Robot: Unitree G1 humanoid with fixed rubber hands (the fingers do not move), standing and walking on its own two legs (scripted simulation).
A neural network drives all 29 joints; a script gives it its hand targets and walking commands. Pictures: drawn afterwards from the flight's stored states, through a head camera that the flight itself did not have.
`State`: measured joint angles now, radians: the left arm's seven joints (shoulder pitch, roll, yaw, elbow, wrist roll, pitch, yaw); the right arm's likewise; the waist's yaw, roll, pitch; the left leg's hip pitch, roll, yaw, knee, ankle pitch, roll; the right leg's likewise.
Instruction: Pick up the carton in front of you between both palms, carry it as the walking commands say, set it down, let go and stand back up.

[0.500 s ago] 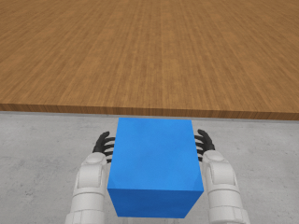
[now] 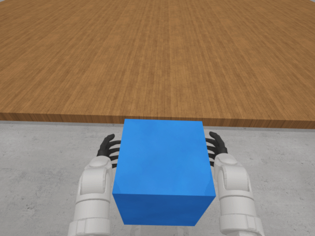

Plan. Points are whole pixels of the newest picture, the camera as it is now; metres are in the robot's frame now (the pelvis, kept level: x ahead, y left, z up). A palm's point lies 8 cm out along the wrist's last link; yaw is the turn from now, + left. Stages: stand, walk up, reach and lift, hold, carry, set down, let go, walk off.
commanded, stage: carry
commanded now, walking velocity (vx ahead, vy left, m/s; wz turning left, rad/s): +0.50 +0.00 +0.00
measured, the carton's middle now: (161, 175) +0.29 +0.00 -0.01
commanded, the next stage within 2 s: none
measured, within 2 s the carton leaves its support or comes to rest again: neither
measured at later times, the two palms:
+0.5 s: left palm (119, 114) +0.45 +0.13 +0.07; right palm (213, 113) +0.46 -0.17 +0.07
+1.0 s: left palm (122, 66) +0.77 +0.16 +0.07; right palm (191, 67) +0.75 -0.14 +0.08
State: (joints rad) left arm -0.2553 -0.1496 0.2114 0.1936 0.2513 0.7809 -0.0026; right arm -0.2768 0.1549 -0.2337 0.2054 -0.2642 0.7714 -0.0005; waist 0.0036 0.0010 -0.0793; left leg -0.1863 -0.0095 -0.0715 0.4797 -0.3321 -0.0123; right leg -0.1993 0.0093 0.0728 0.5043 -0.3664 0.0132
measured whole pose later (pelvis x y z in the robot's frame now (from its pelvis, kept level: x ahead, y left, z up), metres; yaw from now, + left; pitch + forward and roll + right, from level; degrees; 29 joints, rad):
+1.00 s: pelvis +0.50 +0.04 +0.01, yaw -2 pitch +4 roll -2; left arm -0.13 -0.13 0.09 -0.29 0.12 1.17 0.08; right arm -0.14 0.13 -0.12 -0.29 -0.10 1.16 -0.09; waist -0.04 0.02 -0.07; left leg -0.17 0.01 0.23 0.30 -0.21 0.09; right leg -0.58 -0.10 -0.10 0.93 -0.22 0.00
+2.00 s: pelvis +0.88 +0.01 +0.00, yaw -1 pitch +6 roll +0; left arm -0.81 -0.03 0.29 0.14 0.08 1.28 0.14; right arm -0.83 0.01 -0.31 0.16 -0.09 1.26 -0.13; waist 0.00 0.00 0.04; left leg -0.34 0.03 0.12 0.57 -0.24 0.03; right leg -0.29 -0.04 -0.16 0.55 -0.28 -0.02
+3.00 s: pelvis +0.93 -0.01 -0.01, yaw +1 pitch +2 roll +0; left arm -0.66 0.00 0.20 0.21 0.06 1.23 0.13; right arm -0.70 -0.01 -0.21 0.26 -0.06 1.20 -0.13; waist 0.00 0.00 -0.08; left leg -0.27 0.03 0.10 0.58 -0.34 0.01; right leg -0.30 -0.01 -0.10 0.59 -0.32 -0.04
